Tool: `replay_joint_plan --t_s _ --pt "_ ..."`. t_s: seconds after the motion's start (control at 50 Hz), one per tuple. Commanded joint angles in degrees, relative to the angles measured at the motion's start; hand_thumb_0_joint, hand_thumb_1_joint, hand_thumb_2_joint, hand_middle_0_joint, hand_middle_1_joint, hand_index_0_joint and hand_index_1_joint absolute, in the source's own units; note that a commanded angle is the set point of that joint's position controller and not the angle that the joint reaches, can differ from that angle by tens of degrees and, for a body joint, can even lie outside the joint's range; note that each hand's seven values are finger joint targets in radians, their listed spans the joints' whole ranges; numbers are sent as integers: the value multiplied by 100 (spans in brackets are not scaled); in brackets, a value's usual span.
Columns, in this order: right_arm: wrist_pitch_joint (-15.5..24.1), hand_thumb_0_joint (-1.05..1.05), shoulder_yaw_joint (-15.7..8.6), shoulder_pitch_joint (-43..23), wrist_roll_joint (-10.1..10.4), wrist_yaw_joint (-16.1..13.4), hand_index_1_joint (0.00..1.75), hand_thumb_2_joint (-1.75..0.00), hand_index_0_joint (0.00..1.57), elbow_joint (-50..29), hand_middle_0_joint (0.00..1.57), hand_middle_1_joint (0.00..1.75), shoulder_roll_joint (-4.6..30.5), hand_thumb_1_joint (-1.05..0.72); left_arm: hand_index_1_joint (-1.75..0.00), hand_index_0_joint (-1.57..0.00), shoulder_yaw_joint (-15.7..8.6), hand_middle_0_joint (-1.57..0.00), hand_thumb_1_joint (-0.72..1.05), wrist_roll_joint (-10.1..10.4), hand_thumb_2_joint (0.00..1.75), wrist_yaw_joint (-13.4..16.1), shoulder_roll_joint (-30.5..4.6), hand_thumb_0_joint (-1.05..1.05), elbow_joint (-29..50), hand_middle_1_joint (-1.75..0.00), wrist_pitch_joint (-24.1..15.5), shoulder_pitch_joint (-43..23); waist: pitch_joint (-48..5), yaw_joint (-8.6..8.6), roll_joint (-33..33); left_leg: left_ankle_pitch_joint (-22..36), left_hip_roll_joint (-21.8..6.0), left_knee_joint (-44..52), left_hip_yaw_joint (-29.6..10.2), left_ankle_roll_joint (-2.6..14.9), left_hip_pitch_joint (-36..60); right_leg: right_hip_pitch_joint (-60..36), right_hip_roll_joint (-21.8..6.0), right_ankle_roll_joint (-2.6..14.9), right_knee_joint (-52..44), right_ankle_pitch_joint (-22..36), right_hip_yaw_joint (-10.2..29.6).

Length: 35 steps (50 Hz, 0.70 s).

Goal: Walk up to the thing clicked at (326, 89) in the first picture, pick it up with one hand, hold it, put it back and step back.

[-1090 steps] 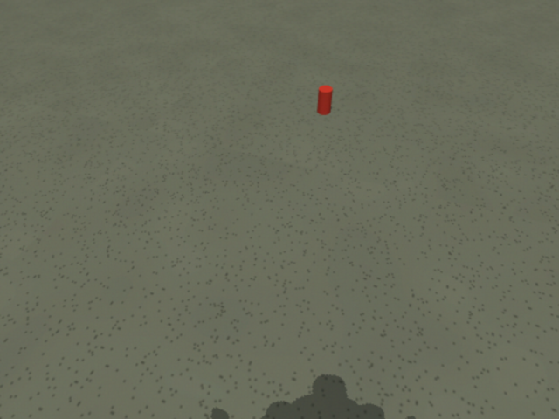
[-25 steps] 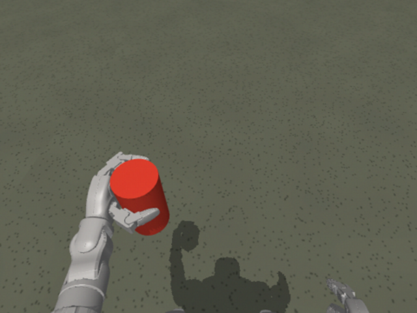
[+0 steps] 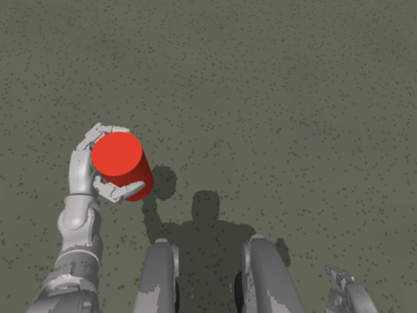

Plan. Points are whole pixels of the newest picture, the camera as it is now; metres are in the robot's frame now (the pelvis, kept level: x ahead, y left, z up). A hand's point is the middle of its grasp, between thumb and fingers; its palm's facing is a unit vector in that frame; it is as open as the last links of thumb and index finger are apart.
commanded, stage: crouch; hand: left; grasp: from the side
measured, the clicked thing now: (127, 170) +0.39 +0.17 -0.05
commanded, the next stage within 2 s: lower in 1.22 s
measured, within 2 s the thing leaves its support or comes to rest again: neither
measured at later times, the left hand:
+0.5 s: hand (138, 187) +0.41 +0.19 -0.23, palm faces +0.05 -1.00 -0.03, open 11.4 cm
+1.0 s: hand (143, 188) +0.43 +0.19 -0.32, palm faces +0.02 -1.00 -0.03, open 11.4 cm
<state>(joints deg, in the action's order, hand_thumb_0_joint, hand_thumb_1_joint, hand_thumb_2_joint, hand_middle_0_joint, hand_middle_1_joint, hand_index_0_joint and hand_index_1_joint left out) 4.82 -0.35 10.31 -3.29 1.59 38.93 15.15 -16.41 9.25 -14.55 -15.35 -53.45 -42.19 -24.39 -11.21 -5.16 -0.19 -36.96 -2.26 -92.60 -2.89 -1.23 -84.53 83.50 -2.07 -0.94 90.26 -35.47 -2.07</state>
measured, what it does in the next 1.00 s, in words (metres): lowers itself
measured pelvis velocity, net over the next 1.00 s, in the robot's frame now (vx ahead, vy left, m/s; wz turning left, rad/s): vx -0.05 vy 0.01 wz -0.10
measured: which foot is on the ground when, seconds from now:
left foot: down 0.00-1.00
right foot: down 0.00-1.00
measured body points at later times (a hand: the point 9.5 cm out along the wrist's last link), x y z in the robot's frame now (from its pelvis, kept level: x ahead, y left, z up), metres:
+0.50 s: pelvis -0.05 +0.00 -0.18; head +0.15 +0.04 +0.21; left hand +0.40 +0.24 -0.23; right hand +0.04 -0.27 -0.31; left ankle +0.04 +0.13 -0.54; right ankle +0.05 -0.13 -0.54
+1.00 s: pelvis -0.05 +0.01 -0.25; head +0.17 +0.07 +0.13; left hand +0.43 +0.25 -0.32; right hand +0.01 -0.27 -0.35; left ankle +0.04 +0.13 -0.54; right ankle +0.05 -0.13 -0.54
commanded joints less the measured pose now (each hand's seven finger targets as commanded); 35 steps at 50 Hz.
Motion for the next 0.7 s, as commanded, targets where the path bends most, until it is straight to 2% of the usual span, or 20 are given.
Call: replay_joint_plan --t_s 0.0,0.02,0.04,0.06,0.08,0.12,0.18,0.22,0.24,0.3,0.32,0.36,0.38,0.42,0.44,0.52,0.58,0.62,0.66,0.68 --pt "110 0 -332 417 -26 -15 30 -91 20 -432 20 30 995 -91 -140 -124 -348 -124 7 165 125 83 -1051 0 1472 -138 -626 -2154 -3564 66 767 2061 197 513 -82 155 1842 -840 204 321 -265 1728 -2" --pt "106 0 -339 439 -44 -8 30 -91 20 -376 20 30 990 -91 -139 -123 -249 -123 10 135 126 93 -1011 0 1523 -138 -620 -2364 -3661 -25 759 2060 194 331 -52 170 1706 -760 198 308 -178 1759 21" --pt "98 0 -345 503 -59 -11 30 -91 20 -289 20 30 1013 -92 -139 -123 -366 -123 11 114 125 110 -1123 0 1356 -137 -624 -2502 -3626 -61 725 2067 194 144 -48 187 1527 -619 195 300 -46 1797 32" --pt "96 0 -330 503 -70 -4 30 -92 20 -267 20 30 991 -92 -138 -123 -288 -123 10 80 124 108 -1111 0 1290 -137 -611 -2630 -3689 -137 653 2007 195 -20 -37 208 1341 -558 203 293 44 1786 44" --pt "92 0 -328 501 -90 3 30 -91 20 -222 20 30 984 -91 -138 -123 -373 -123 10 29 125 132 -1220 0 1122 -137 -607 -2716 -3594 -176 540 1798 210 -162 -18 227 979 -505 201 273 135 1671 66" --pt "77 0 -314 475 -109 48 30 -91 20 -171 20 30 986 -92 -137 -122 -329 -121 9 -14 124 125 -1159 0 797 -136 -616 -2891 -3373 -244 528 1427 203 -319 -31 214 641 -74 203 295 374 1312 13" --pt "57 0 -269 452 -153 114 30 -91 20 -115 20 30 1035 -91 -138 -121 -511 -121 8 -89 125 131 -1260 0 232 -137 -641 -2895 -3279 -220 535 1127 201 -661 -31 191 255 511 213 321 811 985 -114" --pt "28 0 -212 425 -206 160 30 -91 20 -117 20 30 1058 -91 -140 -124 -646 -123 8 -178 126 150 -1489 0 87 -139 -696 -3026 -3217 -200 654 918 223 -905 4 182 -110 785 198 327 1098 821 -142" --pt "17 0 -197 433 -229 188 30 -91 20 -121 20 30 1045 -91 -142 -125 -653 -124 6 -204 127 173 -1446 0 -12 -141 -711 -3040 -3300 -203 617 829 242 -1023 52 185 -356 746 204 323 1171 750 -139" --pt "-12 0 -149 414 -266 234 30 -91 20 -140 20 30 1082 -91 -145 -126 -853 -126 5 -283 130 180 -1756 0 -15 -144 -780 -3307 -3385 -233 691 570 260 -1314 122 194 -693 844 190 300 1429 615 -146" --pt "-23 0 -142 373 -275 250 30 -91 20 -163 20 30 1086 -91 -143 -125 -952 -125 5 -316 129 217 -1960 0 146 -142 -806 -3368 -3465 -153 712 390 264 -1397 175 200 -825 844 200 293 1456 440 -96" --pt "-59 0 -125 392 -285 257 30 -91 20 -136 20 30 1118 -91 -144 -125 -1108 -124 7 -347 130 255 -2205 0 185 -142 -825 -3611 -3645 -179 728 366 265 -1613 216 210 -969 843 202 271 1610 443 -86" --pt "-61 0 -101 383 -290 266 30 -91 20 -135 20 30 1121 -91 -143 -125 -1019 -124 7 -355 130 255 -2156 0 238 -142 -833 -3776 -3573 -283 876 266 265 -1653 207 205 -1060 969 204 277 1729 377 -135" --pt "-83 0 -74 407 -302 255 30 -91 20 -99 20 30 1185 -92 -142 -123 -1218 -123 8 -356 129 305 -2458 0 371 -140 -839 -3995 -3864 -273 1001 343 254 -1830 218 194 -1006 1013 212 276 1917 491 -166" --pt "-90 0 -68 416 -311 257 30 -91 20 -46 20 30 1203 -92 -141 -123 -1081 -123 8 -384 128 301 -2387 0 409 -140 -836 -4240 -3725 -367 1156 264 243 -1877 203 183 -995 1216 200 283 2024 448 -198" --pt "-99 0 2 422 -353 241 30 -91 20 30 20 30 1292 -92 -137 -121 -924 -121 5 -413 123 284 -2338 0 124 -136 -761 -4470 -3386 -604 1180 14 237 -2186 175 197 -1365 1539 211 263 2224 305 -294" --pt "-145 0 75 429 -385 266 30 -91 20 66 20 30 1389 -92 -135 -120 -979 -119 2 -457 121 229 -2447 0 -275 -134 -687 -4225 -3067 -600 1137 -9 235 -2379 131 197 -1608 1800 239 263 2407 256 -393" --pt "-155 0 119 367 -400 298 30 -91 20 16 20 30 1451 -91 -134 -119 -865 -118 1 -435 119 138 -2216 0 -546 -134 -615 -3979 -2832 -663 1057 -32 232 -2465 64 193 -1714 2008 229 262 2544 256 -474" --pt "-206 0 161 404 -422 310 30 -91 20 26 20 30 1546 -91 -134 -119 -1034 -118 3 -465 119 96 -2501 0 -602 -134 -577 -3875 -2766 -604 1185 52 232 -2526 22 173 -1775 2061 233 267 2676 322 -526" --pt "-224 0 198 383 -430 330 30 -91 20 4 20 30 1554 -91 -133 -118 -1014 -117 4 -469 119 73 -2439 0 -725 -133 -554 -3760 -2707 -596 1152 127 224 -2559 -7 163 -1787 2104 238 270 2760 372 -564"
